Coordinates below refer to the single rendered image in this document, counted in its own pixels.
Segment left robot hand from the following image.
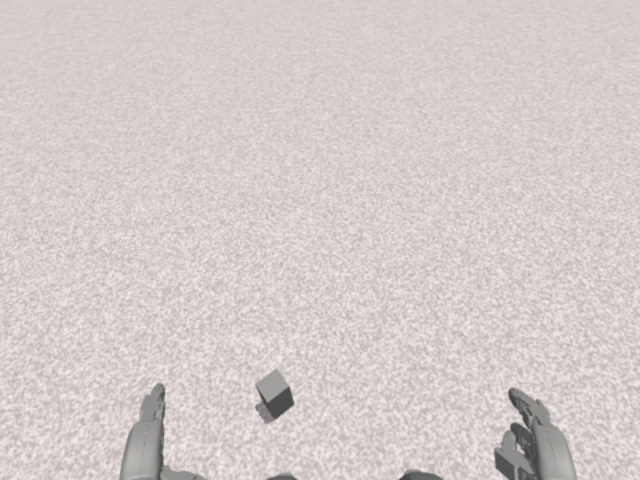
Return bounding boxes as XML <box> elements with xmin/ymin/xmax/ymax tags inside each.
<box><xmin>119</xmin><ymin>383</ymin><xmax>208</xmax><ymax>480</ymax></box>

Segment carton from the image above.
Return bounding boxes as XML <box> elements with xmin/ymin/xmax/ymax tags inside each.
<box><xmin>255</xmin><ymin>368</ymin><xmax>294</xmax><ymax>420</ymax></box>

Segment right robot hand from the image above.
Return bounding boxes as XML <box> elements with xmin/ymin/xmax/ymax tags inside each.
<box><xmin>494</xmin><ymin>388</ymin><xmax>577</xmax><ymax>480</ymax></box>

